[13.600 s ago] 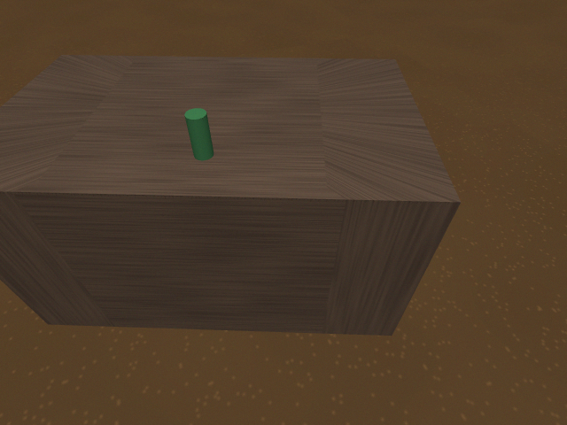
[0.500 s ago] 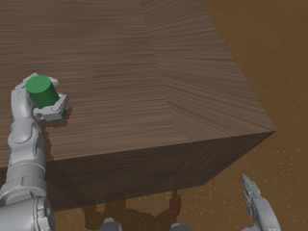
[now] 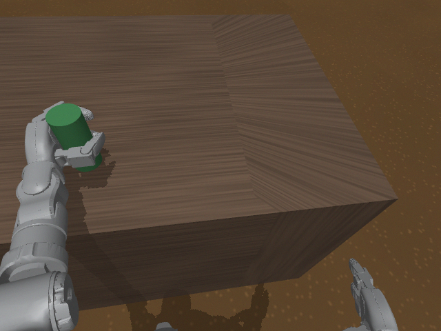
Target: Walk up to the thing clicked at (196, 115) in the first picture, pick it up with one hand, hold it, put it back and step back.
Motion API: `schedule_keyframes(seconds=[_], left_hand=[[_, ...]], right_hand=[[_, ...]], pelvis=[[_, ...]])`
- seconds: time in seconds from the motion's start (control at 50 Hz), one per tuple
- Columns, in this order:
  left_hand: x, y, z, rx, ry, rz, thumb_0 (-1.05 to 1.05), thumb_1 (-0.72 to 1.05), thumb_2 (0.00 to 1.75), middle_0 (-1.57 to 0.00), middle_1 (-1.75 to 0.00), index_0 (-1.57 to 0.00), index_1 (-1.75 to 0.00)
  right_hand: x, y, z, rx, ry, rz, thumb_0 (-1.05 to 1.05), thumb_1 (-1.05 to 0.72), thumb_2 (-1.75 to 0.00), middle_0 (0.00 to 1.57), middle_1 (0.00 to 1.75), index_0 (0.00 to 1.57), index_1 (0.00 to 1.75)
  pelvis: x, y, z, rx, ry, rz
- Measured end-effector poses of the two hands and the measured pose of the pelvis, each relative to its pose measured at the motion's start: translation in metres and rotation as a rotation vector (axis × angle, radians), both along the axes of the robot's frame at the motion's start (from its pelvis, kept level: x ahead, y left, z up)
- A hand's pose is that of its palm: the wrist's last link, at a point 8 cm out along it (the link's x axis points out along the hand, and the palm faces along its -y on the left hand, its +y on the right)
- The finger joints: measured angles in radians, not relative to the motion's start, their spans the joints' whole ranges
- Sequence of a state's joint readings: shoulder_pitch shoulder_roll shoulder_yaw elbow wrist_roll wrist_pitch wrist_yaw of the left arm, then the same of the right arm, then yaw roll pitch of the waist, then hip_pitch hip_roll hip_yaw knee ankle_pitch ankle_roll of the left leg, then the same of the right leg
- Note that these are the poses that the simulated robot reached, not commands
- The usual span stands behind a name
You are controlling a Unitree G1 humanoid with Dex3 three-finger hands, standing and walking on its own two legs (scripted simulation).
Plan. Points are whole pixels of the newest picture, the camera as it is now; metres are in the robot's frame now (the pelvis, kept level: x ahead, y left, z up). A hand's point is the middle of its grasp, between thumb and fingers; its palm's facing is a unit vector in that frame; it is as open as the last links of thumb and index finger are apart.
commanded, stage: settle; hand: left
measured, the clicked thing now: (77, 140) +0.46 +0.23 +0.08
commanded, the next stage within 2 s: lift in 0.24 s
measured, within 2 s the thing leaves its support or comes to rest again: neither
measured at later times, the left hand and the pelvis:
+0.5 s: hand (80, 123) +0.47 +0.22 +0.12, palm faces +0.20 -0.98 -0.01, open 7.1 cm; pelvis +0.01 +0.00 +0.01, yaw +0 degrees
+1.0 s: hand (67, 122) +0.40 +0.20 +0.19, palm faces +0.20 -0.98 -0.03, open 7.1 cm; pelvis +0.00 +0.00 +0.03, yaw +1 degrees
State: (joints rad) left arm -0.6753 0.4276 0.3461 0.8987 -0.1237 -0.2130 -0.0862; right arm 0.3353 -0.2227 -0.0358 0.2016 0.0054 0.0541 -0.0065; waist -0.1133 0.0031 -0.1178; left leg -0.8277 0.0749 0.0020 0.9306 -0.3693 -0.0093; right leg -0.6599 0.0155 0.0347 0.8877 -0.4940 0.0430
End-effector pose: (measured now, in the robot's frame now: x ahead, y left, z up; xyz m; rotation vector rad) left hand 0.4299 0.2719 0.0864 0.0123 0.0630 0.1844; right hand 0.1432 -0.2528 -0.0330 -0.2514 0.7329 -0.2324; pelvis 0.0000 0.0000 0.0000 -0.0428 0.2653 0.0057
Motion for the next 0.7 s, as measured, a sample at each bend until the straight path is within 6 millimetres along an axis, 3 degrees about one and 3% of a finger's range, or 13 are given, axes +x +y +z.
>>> schedule_keyframes(seconds=[0.42, 0.7], left_hand=[[0.009, -0.004, 0.028, -0.003, -0.018, 0.016, -0.02, -0.08, 1.17, -0.86, -1.13, -0.90, -1.14], [-0.011, -0.013, 0.055, 0.000, -0.056, 0.016, -0.02, -0.08, 1.17, -0.86, -1.13, -0.90, -1.14]], right_hand=[[0.003, -0.007, -0.002, 0.021, 0.006, -0.029, -0.01, 0.53, -0.06, 0.06, 0.05, 0.06, 0.05], [0.006, -0.014, 0.008, 0.016, -0.047, -0.057, -0.01, 0.53, -0.05, 0.06, 0.05, 0.06, 0.05]], pelvis=[[0.005, -0.002, 0.008, 0.006, -0.018, -0.004], [0.009, -0.001, 0.016, 0.010, -0.066, -0.002]])
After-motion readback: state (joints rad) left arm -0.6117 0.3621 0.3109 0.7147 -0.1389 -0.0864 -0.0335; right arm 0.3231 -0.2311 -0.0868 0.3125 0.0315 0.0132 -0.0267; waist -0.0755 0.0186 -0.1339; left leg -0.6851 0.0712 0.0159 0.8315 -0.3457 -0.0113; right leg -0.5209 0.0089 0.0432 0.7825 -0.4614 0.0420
